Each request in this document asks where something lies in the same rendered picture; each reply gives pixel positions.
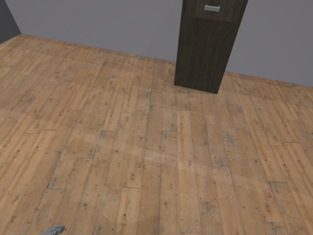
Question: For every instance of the handle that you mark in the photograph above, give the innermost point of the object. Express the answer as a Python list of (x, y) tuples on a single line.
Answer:
[(211, 8)]

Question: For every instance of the cabinet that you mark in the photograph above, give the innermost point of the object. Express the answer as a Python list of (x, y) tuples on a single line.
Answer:
[(204, 49)]

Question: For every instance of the drawer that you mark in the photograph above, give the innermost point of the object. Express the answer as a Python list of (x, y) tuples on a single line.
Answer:
[(229, 9)]

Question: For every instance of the robot left hand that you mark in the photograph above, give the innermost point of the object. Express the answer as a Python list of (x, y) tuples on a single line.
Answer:
[(54, 230)]

